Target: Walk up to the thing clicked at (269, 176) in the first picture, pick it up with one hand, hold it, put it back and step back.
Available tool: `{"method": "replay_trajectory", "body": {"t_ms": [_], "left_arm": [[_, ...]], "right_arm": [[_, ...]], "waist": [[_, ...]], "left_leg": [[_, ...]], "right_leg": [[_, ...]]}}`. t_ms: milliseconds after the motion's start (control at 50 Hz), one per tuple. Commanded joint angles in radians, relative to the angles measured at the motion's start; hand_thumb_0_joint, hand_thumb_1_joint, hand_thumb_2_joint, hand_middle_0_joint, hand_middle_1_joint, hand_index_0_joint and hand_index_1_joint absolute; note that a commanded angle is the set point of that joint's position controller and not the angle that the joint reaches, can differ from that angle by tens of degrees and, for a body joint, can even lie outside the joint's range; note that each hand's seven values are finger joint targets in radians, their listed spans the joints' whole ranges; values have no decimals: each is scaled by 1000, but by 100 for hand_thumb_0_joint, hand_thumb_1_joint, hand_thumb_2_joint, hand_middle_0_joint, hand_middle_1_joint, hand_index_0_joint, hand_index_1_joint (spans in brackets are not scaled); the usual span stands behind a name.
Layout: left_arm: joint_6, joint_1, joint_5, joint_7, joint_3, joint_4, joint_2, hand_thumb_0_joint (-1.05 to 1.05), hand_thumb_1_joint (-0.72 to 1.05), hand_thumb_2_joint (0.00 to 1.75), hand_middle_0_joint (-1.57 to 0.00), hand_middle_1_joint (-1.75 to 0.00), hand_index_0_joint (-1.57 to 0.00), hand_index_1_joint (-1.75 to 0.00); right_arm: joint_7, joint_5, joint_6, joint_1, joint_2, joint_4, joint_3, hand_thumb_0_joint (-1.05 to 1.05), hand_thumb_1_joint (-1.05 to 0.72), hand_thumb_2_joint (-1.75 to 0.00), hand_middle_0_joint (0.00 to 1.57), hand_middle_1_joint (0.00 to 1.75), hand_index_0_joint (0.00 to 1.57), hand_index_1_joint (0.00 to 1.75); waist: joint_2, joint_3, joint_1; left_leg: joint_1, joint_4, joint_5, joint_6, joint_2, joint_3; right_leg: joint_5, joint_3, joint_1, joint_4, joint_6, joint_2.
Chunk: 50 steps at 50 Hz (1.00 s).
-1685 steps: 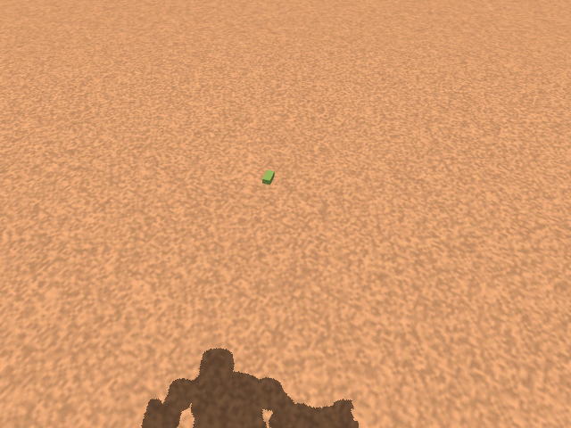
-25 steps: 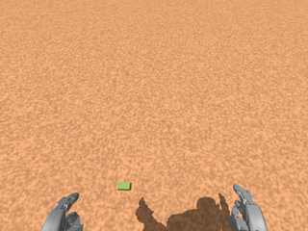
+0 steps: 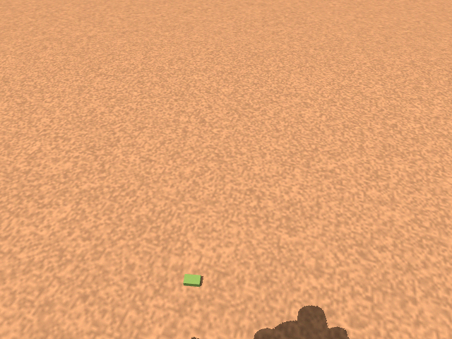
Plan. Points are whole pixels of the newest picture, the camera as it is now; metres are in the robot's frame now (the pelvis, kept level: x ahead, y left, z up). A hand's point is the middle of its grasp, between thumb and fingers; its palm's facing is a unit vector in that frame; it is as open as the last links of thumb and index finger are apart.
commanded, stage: stand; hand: left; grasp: from above
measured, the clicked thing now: (192, 280) +0.49 +0.15 -0.76
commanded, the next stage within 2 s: step back in 2.00 s
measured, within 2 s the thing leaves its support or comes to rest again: neither
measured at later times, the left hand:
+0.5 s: hand out of the picture +0.04 +0.24 -0.15, palm faces +0.03 -0.94 -0.34, open 7.4 cm
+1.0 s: hand out of the picture +0.07 +0.22 -0.15, palm faces +0.02 -0.94 -0.33, open 7.4 cm
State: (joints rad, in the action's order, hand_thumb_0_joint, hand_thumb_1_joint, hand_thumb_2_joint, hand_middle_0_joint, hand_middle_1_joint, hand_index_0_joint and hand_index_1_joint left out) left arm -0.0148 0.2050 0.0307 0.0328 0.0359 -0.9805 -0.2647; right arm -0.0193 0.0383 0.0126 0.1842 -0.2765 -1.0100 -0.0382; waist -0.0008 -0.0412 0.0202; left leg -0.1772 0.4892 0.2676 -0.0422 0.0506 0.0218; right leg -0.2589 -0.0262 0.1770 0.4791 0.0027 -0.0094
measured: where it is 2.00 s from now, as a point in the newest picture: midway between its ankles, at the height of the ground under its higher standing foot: outside the picture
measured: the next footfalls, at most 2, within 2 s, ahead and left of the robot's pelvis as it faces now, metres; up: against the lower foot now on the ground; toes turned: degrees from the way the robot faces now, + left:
none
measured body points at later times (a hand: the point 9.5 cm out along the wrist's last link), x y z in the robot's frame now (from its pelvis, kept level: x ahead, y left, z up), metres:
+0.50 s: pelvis +0.00 +0.00 +0.01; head +0.00 -0.01 +0.46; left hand +0.04 +0.29 -0.13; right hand +0.06 -0.29 -0.13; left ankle +0.00 +0.09 -0.74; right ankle +0.00 -0.12 -0.74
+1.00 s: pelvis +0.01 -0.02 +0.01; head +0.02 -0.02 +0.46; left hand +0.07 +0.27 -0.13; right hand +0.08 -0.30 -0.13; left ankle +0.00 +0.09 -0.74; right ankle +0.00 -0.12 -0.74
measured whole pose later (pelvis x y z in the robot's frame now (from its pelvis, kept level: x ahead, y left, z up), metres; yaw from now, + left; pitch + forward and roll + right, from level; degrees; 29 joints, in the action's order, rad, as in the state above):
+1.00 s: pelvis +0.01 -0.02 +0.01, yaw +0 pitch -3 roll +0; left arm 0.01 0.10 0.02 0.02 0.03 -1.17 -0.30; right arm -0.01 0.02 0.01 0.12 -0.31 -1.14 -0.01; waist 0.01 -0.06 0.01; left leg -0.08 0.30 0.18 -0.02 0.03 0.04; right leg -0.18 -0.04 0.08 0.29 -0.02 0.01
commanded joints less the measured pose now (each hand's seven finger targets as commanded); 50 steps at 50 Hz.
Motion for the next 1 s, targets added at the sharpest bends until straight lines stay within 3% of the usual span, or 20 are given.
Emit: {"method": "replay_trajectory", "body": {"t_ms": [0, 180, 260, 300, 360, 440, 580, 660, 780, 840, 900, 980], "left_arm": [[35, -52, -2, 14, 43, 13, -176, 0, 90, 90, -20, -30, -20, -30], [33, -72, 0, 12, 35, -80, -188, 0, 90, 90, -20, -30, -20, -30], [35, -81, -3, 10, 33, -101, -195, 0, 90, 90, -20, -30, -20, -30], [34, -83, -3, 9, 30, -110, -194, 0, 90, 90, -20, -30, -20, -30], [37, -87, -4, 9, 31, -118, -208, 0, 90, 90, -20, -30, -20, -30], [35, -100, -7, 6, 28, -124, -215, 0, 90, 90, -20, -30, -20, -30], [39, -109, -9, 7, 26, -135, -225, 0, 90, 90, -20, -30, -20, -30], [40, -111, -11, 5, 26, -139, -223, 0, 90, 90, -20, -30, -20, -30], [39, -128, -12, 0, 27, -143, -226, 0, 90, 90, -20, -30, -20, -30], [43, -137, -11, 0, 27, -141, -233, 0, 90, 90, -20, -30, -20, -30], [45, -136, -13, -1, 27, -139, -229, 0, 90, 90, -20, -30, -20, -30], [44, -151, -16, -2, 29, -134, -238, 0, 90, 90, -20, -30, -20, -30]], "right_arm": [[-20, -5, 26, -50, -177, 34, -39, 0, -90, -90, 20, 30, 20, 30], [-18, -9, 13, -67, -190, -23, -35, 0, -90, -90, 20, 30, 20, 30], [-17, -10, 16, -75, -196, -38, -33, 0, -90, -90, 20, 30, 20, 30], [-16, -9, 14, -75, -196, -48, -29, 0, -90, -90, 20, 30, 20, 30], [-14, -13, 17, -77, -198, -53, -27, 0, -90, -90, 20, 30, 20, 30], [-14, -14, 16, -76, -202, -67, -21, 0, -90, -90, 20, 30, 20, 30], [-14, -16, 17, -87, -206, -74, -15, 0, -90, -90, 20, 30, 20, 30], [-14, -17, 18, -97, -221, -76, -15, 0, -90, -90, 20, 30, 20, 30], [-12, -18, 17, -95, -221, -81, -10, 0, -90, -90, 20, 30, 20, 30], [-11, -18, 17, -98, -220, -79, -10, 0, -90, -90, 20, 30, 20, 30], [-13, -20, 21, -97, -228, -80, -8, 0, -90, -90, 20, 30, 20, 30], [-12, -20, 20, -100, -229, -81, -5, 0, -90, -90, 20, 30, 20, 30]], "waist": [[25, 44, 2], [-2, -14, -1], [8, 12, 0], [20, -4, 1], [1, 17, -1], [13, 1, -5], [-2, 39, -7], [8, 34, -4], [9, 18, -8], [-8, 32, -10], [13, 53, -11], [14, 59, -12]], "left_leg": [[35, -159, -218, 2, -129, 145], [13, -233, -81, 4, -131, 153], [50, -236, -115, 4, -138, 153], [28, -248, -80, 5, -139, 155], [57, -239, -147, 5, -138, 147], [45, -251, -122, 10, -139, 146], [78, -230, -225, 4, -146, 136], [73, -227, -237, 3, -147, 133], [50, -241, -167, 9, -148, 133], [55, -236, -197, 10, -149, 134], [79, -217, -272, 7, -155, 126], [69, -226, -254, 11, -157, 125]], "right_leg": [[149, 98, -67, -117, -21, -95], [92, 96, -83, -183, -12, -98], [110, 98, -88, -192, -17, -105], [97, 93, -86, -192, -15, -102], [129, 101, -92, -204, -17, -110], [112, 99, -80, -205, -16, -107], [170, 101, -109, -211, -19, -117], [184, 101, -119, -214, -20, -119], [138, 104, -112, -225, -20, -115], [144, 106, -121, -230, -20, -118], [232, 110, -137, -224, -23, -125], [213, 108, -148, -224, -21, -122]]}}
